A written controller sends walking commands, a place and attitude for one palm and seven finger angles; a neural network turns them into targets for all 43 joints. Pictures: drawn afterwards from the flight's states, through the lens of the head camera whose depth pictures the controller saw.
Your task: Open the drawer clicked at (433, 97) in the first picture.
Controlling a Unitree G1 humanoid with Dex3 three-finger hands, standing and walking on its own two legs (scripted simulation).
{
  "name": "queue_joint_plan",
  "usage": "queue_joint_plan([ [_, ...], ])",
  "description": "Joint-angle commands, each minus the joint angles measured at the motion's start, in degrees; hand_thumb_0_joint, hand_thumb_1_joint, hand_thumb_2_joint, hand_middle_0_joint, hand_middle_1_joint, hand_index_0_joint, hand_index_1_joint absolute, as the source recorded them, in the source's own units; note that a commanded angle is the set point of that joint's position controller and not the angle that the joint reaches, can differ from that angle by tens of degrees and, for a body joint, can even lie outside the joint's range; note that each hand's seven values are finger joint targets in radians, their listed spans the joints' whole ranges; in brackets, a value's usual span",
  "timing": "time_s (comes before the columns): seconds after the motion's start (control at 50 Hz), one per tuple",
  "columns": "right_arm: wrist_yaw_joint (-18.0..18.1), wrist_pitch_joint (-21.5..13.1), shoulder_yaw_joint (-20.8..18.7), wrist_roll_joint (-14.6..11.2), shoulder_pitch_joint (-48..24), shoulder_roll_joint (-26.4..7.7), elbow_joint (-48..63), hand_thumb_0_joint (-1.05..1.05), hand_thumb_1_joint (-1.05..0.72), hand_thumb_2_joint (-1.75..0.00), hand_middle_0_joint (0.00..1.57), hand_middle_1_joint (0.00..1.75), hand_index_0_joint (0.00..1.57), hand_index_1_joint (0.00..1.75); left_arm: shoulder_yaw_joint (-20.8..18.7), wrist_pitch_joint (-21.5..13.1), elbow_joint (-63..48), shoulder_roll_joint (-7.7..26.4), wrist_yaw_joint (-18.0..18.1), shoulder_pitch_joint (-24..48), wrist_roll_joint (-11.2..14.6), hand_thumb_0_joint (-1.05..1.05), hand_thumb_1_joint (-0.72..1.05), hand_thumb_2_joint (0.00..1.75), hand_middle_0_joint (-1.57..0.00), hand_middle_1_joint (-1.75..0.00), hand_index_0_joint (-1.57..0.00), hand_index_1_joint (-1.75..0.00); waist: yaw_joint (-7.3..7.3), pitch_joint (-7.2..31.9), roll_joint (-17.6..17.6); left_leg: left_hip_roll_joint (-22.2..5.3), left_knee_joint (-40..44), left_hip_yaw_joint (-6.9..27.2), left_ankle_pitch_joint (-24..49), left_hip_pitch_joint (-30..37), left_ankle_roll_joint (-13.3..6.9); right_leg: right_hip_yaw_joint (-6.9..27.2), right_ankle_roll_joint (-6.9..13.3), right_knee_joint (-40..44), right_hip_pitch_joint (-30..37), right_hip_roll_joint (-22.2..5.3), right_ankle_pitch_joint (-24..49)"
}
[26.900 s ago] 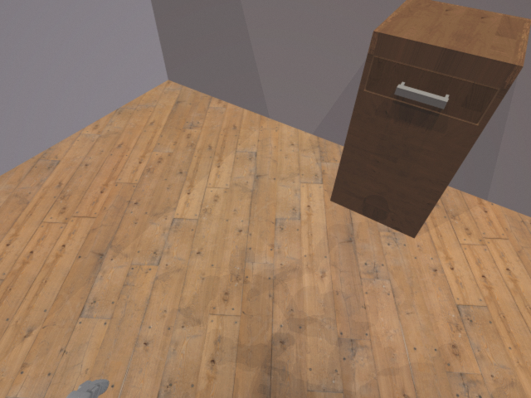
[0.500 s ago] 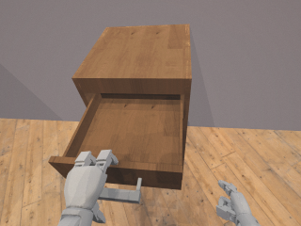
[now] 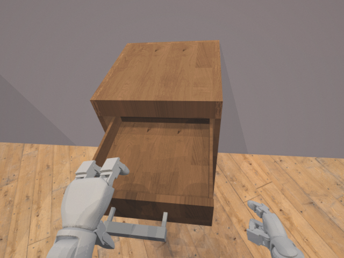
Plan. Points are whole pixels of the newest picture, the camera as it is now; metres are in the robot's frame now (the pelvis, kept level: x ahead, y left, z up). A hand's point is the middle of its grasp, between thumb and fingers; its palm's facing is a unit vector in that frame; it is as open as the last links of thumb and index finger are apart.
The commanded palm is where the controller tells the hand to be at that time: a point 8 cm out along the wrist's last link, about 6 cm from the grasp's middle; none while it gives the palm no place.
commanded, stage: draw the hand back to the body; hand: left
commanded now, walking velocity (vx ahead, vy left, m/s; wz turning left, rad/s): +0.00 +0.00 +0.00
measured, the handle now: (136, 222) +0.21 +0.15 -0.07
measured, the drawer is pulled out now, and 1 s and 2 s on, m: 0.30 0.30 0.30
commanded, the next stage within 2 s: step back with the hand held close in 1.70 s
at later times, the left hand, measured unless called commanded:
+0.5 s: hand (88, 203) +0.18 +0.21 +0.09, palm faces +0.11 -0.16 -0.98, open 13.9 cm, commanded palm +0.14 +0.21 +0.15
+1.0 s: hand (72, 188) +0.18 +0.21 +0.16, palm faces +0.36 -0.86 -0.38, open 12.9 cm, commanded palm +0.13 +0.25 +0.17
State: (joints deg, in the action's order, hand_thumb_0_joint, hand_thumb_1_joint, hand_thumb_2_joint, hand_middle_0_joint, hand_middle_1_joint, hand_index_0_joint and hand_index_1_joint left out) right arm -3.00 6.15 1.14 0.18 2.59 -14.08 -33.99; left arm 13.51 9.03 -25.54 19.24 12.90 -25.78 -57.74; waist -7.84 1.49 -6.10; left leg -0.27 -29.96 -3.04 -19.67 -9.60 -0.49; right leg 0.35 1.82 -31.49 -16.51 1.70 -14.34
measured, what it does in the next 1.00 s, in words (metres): stands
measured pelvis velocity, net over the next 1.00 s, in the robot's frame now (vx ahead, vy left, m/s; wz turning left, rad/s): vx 0.01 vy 0.00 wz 0.06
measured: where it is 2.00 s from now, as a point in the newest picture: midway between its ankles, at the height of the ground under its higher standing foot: outside the picture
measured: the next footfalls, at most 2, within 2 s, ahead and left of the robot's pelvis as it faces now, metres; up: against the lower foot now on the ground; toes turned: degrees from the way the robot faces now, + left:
none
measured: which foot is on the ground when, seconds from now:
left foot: down 0.00-1.00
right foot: down 0.00-1.00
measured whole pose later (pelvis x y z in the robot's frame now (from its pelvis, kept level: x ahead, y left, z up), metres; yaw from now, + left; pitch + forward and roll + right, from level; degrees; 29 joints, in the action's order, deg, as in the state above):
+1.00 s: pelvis +0.01 +0.00 +0.01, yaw +3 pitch -5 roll -1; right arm 4.7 -8.5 3.0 1.6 11.0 -11.3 -34.6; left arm -8.5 -5.4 -31.7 17.6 7.1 -30.7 -0.7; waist -4.1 -3.1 -2.7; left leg -0.5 -25.0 0.3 -17.8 -2.5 -0.3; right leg -2.8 1.8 -23.5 -6.8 1.7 -12.1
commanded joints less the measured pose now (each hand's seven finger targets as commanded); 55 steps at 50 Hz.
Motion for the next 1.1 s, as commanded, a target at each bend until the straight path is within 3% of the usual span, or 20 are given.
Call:
queue_joint_plan([
  [0.0, -0.96, -2.36, -0.43, -0.35, -10.09, -3.22, 10.54, 0.0, -0.9, -0.9, 0.2, 0.3, 0.2, 0.3, -2.89, 0.03, -11.07, 4.38, 0.72, 5.07, -1.57, 0.0, -0.5, 0.3, -0.3, -1.2, -0.3, -1.2, 0.05, 7.09, 7.52, 0.12, 4.25, 1.54, 16.95, -2.87, -1.06, 3.06, 0.14, 4.59, 8.32, -0.64, 9.34],
  [0.02, -0.88, -1.98, -0.72, -0.61, -10.95, -3.49, 10.0, 0.0, -0.9, -0.9, 0.2, 0.3, 0.2, 0.3, -2.82, -0.15, -10.93, 4.76, 0.77, 6.94, -1.16, 0.0, -0.5, 0.3, -0.3, -1.2, -0.3, -1.2, 0.7, 5.85, 5.37, -0.01, 4.97, 1.84, 16.72, -2.58, -0.74, 3.71, 0.27, 4.9, 7.8, -0.15, 9.5],
  [0.1, -0.59, -2.5, -0.25, 0.0, -10.2, -3.33, 10.76, 0.0, -0.9, -0.9, 0.2, 0.3, 0.2, 0.3, -4.23, -0.64, -12.19, 6.19, 1.84, 8.46, -2.99, 0.0, -0.5, 0.3, -0.3, -1.2, -0.3, -1.2, -0.48, 9.31, 4.97, -0.05, 4.59, 1.89, 16.82, -2.53, -1.03, 3.43, 0.37, 4.22, 9.36, -0.26, 8.7],
  [0.18, -0.02, -2.34, -0.69, -0.35, -11.6, -3.9, 10.02, 0.0, -0.9, -0.9, 0.2, 0.3, 0.2, 0.3, -8.13, -0.63, -11.5, 8.53, 2.98, 8.28, -1.77, 0.0, -0.5, 0.3, -0.3, -1.2, -0.3, -1.2, -0.49, 7.84, 2.59, -0.23, 5.73, 2.86, 15.92, -2.99, -0.32, 4.59, 0.74, 4.9, 10.09, 0.41, 9.24],
  [0.26, 0.14, -2.17, -0.79, -0.6, -11.38, -3.65, 9.19, 0.0, -0.9, -0.9, 0.2, 0.3, 0.2, 0.3, -8.37, 0.31, -9.72, 8.19, 1.62, 6.62, 0.11, 0.0, -0.5, 0.3, -0.3, -1.2, -0.3, -1.2, -0.01, 5.78, 6.28, 0.21, 6.59, 2.25, 16.54, -2.58, -0.56, 3.77, 0.2, 6.34, 10.09, -0.1, 10.03],
  [0.4, 0.85, -1.45, 0.1, -0.73, -11.75, -4.31, 9.96, 0.0, -0.9, -0.9, 0.2, 0.3, 0.2, 0.3, -8.23, 1.71, -10.92, 9.04, -1.85, 9.09, 0.73, 0.0, -0.5, 0.3, -0.3, -1.2, -0.3, -1.2, 0.28, 5.04, 4.84, -0.13, 8.17, 1.87, 13.49, -2.77, -1.2, 2.49, -0.18, 7.74, 10.88, -0.62, 5.18],
  [0.48, 1.94, -1.64, -0.39, -0.88, -11.97, -5.15, 10.02, 0.0, -0.9, -0.9, 0.2, 0.3, 0.2, 0.3, -12.87, 0.15, -10.88, 12.9, -1.64, 9.7, 1.42, 0.0, -0.5, 0.3, -0.3, -1.2, -0.3, -1.2, 0.15, 5.73, 4.04, -0.48, 8.84, 2.57, 11.86, -2.86, -0.99, 3.85, -0.13, 8.43, 12.34, -0.06, 5.08],
  [0.58, 2.39, -2.04, -0.53, -1.02, -11.8, -5.43, 10.02, 0.0, -0.9, -0.9, 0.2, 0.3, 0.2, 0.3, -16.05, -1.08, -11.81, 14.24, -0.86, 6.57, 2.82, 0.0, -0.5, 0.3, -0.3, -1.2, -0.3, -1.2, -0.02, 6.2, 2.47, -0.39, 8.72, 2.71, 13.78, -2.31, -0.43, 4.0, 0.09, 8.59, 12.33, -0.3, 7.5],
  [0.6, 2.23, -2.18, -0.18, -0.52, -10.65, -4.87, 9.89, 0.0, -0.9, -0.9, 0.2, 0.3, 0.2, 0.3, -14.41, -1.14, -11.89, 12.45, -1.03, 6.31, 2.25, 0.0, -0.5, 0.3, -0.3, -1.2, -0.3, -1.2, -0.32, 6.76, 4.29, 0.06, 8.49, 2.42, 14.92, -2.07, -0.62, 3.02, 0.1, 8.4, 12.09, -0.91, 7.42],
  [0.68, 2.95, -1.97, -0.6, -1.03, -12.08, -5.77, 9.47, 0.0, -0.9, -0.9, 0.2, 0.3, 0.2, 0.3, -18.5, -0.74, -10.55, 15.6, -1.61, 5.83, 4.4, 0.0, -0.5, 0.3, -0.3, -1.2, -0.3, -1.2, 0.36, 3.14, 4.06, -0.28, 9.49, 2.75, 11.92, -2.71, -0.41, 4.18, -0.03, 10.05, 11.11, -0.6, 5.44],
  [0.7, 3.92, -6.49, -0.53, -1.3, -7.5, 0.43, 14.31, 0.0, -0.9, -0.9, 0.2, 0.3, 0.2, 0.3, -13.43, -6.53, -14.37, -6.65, -4.71, 4.72, 47.53, 0.0, -0.47, 0.32, -0.3, -1.18, -0.3, -1.18, 5.54, 0.35, 15.19, -1.43, 7.77, 3.23, 8.27, 2.88, -2.95, -1.16, -0.73, 9.91, 10.87, -0.42, 2.88],
  [0.72, 5.08, -9.66, -0.41, -0.81, -6.5, -1.74, 13.05, 0.0, -0.9, -0.9, 0.2, 0.3, 0.2, 0.3, -17.89, -10.17, -12.11, 1.44, -5.23, 0.35, 50.0, 0.0, -0.43, 0.33, -0.29, -1.15, -0.29, -1.15, 4.64, 1.28, 19.1, -2.49, 8.19, 3.36, 5.84, 3.46, -3.13, -1.1, -1.26, 10.29, 10.29, -0.76, -0.47],
  [0.78, 8.1, -12.8, 0.33, 0.03, -4.81, -3.07, 11.57, 0.0, -0.9, -0.9, 0.2, 0.3, 0.2, 0.3, -26.34, -14.67, -18.61, 8.19, -4.36, -0.54, 55.54, 0.0, -0.32, 0.37, -0.29, -1.09, -0.29, -1.09, 3.78, 0.55, 6.17, -1.72, 9.24, 2.75, 6.28, 3.28, -1.73, -0.36, -1.16, 12.82, 9.74, -1.92, -1.29],
  [0.8, 8.39, -14.73, 0.54, 0.63, -3.65, -2.78, 12.06, 0.0, -0.9, -0.9, 0.2, 0.3, 0.2, 0.3, -26.07, -16.41, -23.93, 8.04, -4.0, 3.84, 55.31, 0.0, -0.29, 0.39, -0.29, -1.07, -0.29, -1.07, 3.53, 2.98, -0.22, -1.12, 9.05, 2.39, 8.92, 3.89, -1.48, -0.2, -0.74, 12.31, 11.19, -2.86, 1.52],
  [0.84, 8.44, -16.5, 0.64, 1.25, -0.38, -2.31, 10.36, 0.0, -0.9, -0.9, 0.2, 0.3, 0.2, 0.3, -26.69, -17.34, -22.03, 6.77, -3.71, 0.52, 56.25, 0.0, -0.22, 0.42, -0.28, -1.02, -0.28, -1.02, 3.83, 2.29, -4.93, -1.03, 9.35, 2.53, 14.1, 3.58, -0.42, -1.58, -0.07, 11.07, 12.81, -2.86, 6.44],
  [0.88, 8.16, -17.72, 0.17, 1.41, 0.34, -2.7, 9.36, 0.0, -0.9, -0.9, 0.2, 0.3, 0.2, 0.3, -28.03, -17.85, -21.07, 7.38, -4.01, 0.41, 56.8, 0.0, -0.15, 0.45, -0.27, -0.98, -0.27, -0.98, 4.12, 0.6, -3.54, -1.31, 9.21, 2.94, 15.9, 3.32, 0.03, -1.66, 0.09, 11.36, 12.52, -2.51, 7.96],
  [0.92, 8.03, -18.13, -0.23, 1.45, 0.76, -2.6, 8.74, 0.0, -0.9, -0.9, 0.2, 0.3, 0.2, 0.3, -27.31, -18.19, -17.63, 5.31, -4.8, -0.8, 57.64, 0.0, -0.08, 0.48, -0.27, -0.93, -0.27, -0.93, 4.48, -1.87, 3.38, -1.57, 9.3, 2.97, 15.75, 2.45, -0.47, -2.1, -0.28, 11.85, 11.92, -2.48, 8.66],
  [0.96, 7.91, -18.13, -0.69, 1.35, 0.45, -3.01, 8.37, 0.0, -0.9, -0.9, 0.2, 0.3, 0.2, 0.3, -27.53, -18.5, -16.04, 4.58, -5.68, -0.64, 58.13, 0.0, -0.01, 0.51, -0.26, -0.88, -0.26, -0.88, 4.38, -2.45, 6.43, -1.77, 9.38, 2.87, 15.48, 2.34, -0.73, -1.83, -0.55, 12.19, 11.68, -2.36, 8.4],
  [1.0, 7.75, -18.43, -1.03, 1.24, 0.18, -3.23, 8.02, 0.0, -0.9, -0.9, 0.2, 0.3, 0.2, 0.3, -27.6, -19.03, -14.85, 3.82, -6.26, -1.16, 58.46, 0.0, 0.06, 0.54, -0.26, -0.84, -0.26, -0.84, 4.31, -2.66, 6.72, -1.8, 9.48, 3.01, 15.96, 2.14, -0.81, -1.91, -0.52, 12.1, 11.62, -2.5, 8.98],
  [1.08, 7.45, -18.63, -1.5, 1.27, 0.22, -3.59, 7.57, 0.0, -0.9, -0.9, 0.2, 0.3, 0.2, 0.3, -30.02, -19.74, -16.7, 5.5, -6.44, -2.57, 58.66, 0.0, 0.2, 0.6, -0.25, -0.75, -0.25, -0.75, 3.68, 2.94, 3.37, -1.67, 8.68, 2.92, 21.29, 3.46, -0.32, -1.94, -0.39, 10.35, 14.47, -2.73, 14.2],
])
